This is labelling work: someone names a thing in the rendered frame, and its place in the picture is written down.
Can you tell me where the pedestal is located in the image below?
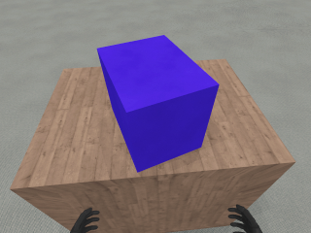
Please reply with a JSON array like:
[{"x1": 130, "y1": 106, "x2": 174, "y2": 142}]
[{"x1": 10, "y1": 58, "x2": 296, "y2": 233}]

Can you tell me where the robot left hand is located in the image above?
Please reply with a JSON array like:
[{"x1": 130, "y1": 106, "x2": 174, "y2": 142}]
[{"x1": 70, "y1": 207, "x2": 100, "y2": 233}]

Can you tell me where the robot right hand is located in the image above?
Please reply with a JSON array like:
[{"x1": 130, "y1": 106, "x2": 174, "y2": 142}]
[{"x1": 227, "y1": 204, "x2": 262, "y2": 233}]

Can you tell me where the carton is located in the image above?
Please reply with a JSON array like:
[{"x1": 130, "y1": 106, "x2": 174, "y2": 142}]
[{"x1": 97, "y1": 35, "x2": 219, "y2": 173}]

